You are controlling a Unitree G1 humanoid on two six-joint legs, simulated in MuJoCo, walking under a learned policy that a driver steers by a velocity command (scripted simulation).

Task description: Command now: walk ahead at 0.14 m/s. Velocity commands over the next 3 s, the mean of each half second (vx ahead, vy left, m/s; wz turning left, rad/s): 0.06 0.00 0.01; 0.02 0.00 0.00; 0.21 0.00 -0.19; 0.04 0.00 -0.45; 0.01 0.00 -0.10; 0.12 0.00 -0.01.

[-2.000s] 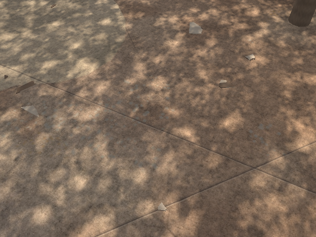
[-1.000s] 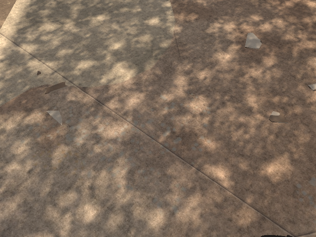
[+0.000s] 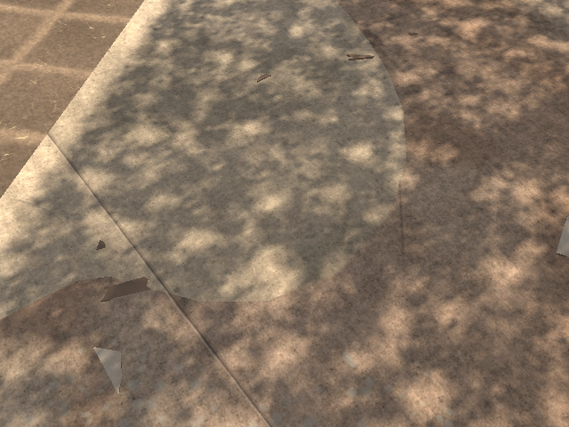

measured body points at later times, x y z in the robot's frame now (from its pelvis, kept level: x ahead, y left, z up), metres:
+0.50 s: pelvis +0.07 -0.01 -0.01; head +0.08 -0.02 +0.44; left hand +0.12 +0.25 -0.14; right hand +0.17 -0.26 -0.14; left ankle +0.13 +0.12 -0.74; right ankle +0.05 -0.14 -0.74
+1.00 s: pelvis +0.10 -0.02 +0.00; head +0.10 -0.02 +0.45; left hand +0.11 +0.22 -0.16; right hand +0.16 -0.28 -0.15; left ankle +0.13 +0.12 -0.74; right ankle +0.05 -0.14 -0.74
